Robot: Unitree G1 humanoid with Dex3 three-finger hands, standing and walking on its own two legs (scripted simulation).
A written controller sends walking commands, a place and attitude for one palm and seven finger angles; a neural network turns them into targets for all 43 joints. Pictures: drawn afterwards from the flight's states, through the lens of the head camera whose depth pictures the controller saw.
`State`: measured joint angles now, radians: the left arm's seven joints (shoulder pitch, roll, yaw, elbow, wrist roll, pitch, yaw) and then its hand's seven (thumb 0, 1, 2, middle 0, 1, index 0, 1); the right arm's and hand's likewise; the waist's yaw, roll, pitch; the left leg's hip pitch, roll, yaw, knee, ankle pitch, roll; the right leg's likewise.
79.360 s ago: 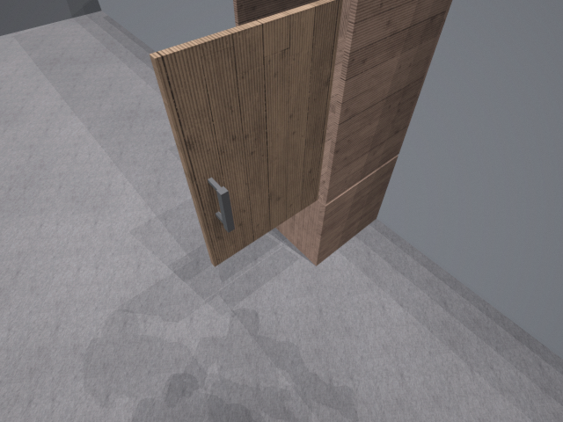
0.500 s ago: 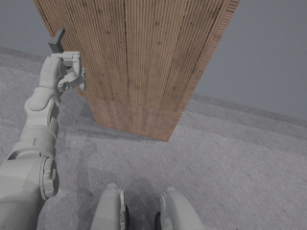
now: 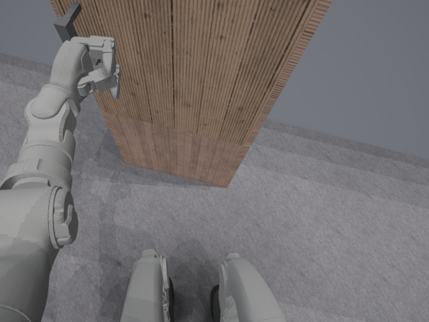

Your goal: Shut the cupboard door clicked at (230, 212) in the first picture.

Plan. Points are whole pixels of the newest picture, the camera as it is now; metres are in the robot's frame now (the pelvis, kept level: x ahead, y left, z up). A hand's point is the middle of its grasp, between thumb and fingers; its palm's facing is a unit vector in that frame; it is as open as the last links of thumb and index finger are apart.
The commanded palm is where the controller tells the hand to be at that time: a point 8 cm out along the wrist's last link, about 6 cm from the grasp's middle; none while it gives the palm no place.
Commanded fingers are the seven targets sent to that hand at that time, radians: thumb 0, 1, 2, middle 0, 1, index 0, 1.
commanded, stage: push the door shut along its arc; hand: left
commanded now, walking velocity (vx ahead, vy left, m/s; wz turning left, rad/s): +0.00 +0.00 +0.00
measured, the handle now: (81, 46) +0.59 +0.21 +0.07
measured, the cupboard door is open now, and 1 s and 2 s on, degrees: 0 0 0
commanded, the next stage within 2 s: pull the fist back off the door in 0.02 s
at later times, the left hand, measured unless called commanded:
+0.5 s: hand (127, 68) +0.55 +0.13 +0.06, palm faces +0.05 -1.00 -0.04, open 3.0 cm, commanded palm +0.51 +0.16 +0.07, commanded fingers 0.00 0.90 0.90 -1.30 -1.50 -1.30 -1.50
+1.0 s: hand (123, 115) +0.45 +0.13 +0.07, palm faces +0.02 -1.00 -0.03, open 3.1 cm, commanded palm +0.44 +0.18 +0.07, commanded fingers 0.00 0.90 0.90 -1.30 -1.50 -1.30 -1.50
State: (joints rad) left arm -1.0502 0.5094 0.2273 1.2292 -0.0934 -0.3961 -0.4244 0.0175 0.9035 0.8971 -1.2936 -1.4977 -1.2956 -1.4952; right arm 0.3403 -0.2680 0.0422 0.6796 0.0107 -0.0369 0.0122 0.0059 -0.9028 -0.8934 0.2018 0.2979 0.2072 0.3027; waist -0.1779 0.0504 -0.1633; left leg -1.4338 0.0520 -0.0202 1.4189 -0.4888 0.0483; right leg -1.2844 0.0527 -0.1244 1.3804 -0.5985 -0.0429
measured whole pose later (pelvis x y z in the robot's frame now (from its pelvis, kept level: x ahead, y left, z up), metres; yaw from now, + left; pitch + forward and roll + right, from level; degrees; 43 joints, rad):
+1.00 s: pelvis +0.03 -0.01 +0.04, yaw +2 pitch +24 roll -2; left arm -0.53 0.20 0.16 0.86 -0.09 -0.55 -0.05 0.02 0.90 0.90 -1.30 -1.50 -1.30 -1.50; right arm 0.23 -0.26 -0.03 0.59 -0.01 0.04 0.05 0.01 -0.91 -0.89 0.20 0.30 0.20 0.30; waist -0.08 0.02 -0.19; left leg -1.17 0.04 0.03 1.26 -0.50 0.03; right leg -1.06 0.04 -0.07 1.26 -0.61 -0.05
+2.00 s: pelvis +0.06 +0.00 +0.15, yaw +3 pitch -1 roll +0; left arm 0.24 0.30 0.13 -0.06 -0.08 -0.03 0.10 0.02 0.90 0.90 -0.87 -1.03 -0.87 -1.03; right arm 0.16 -0.21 0.07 0.54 0.04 0.01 -0.08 0.01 -0.90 -0.89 0.20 0.30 0.21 0.30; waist 0.05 0.05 -0.04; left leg -0.27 -0.02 0.04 0.53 -0.25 0.04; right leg -0.16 0.02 -0.04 0.50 -0.34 -0.02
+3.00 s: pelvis +0.06 -0.01 +0.16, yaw +3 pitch -1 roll -1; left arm 0.49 0.37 0.37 -0.35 -0.07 -0.14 0.11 0.01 0.89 0.90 -0.20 -0.30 -0.21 -0.30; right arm 0.18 -0.25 0.01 0.60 0.02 -0.01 -0.06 0.01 -0.90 -0.89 0.20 0.30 0.21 0.30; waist 0.03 0.09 -0.03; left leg -0.25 0.00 0.03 0.48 -0.22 0.03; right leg -0.12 0.04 -0.04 0.41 -0.28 -0.03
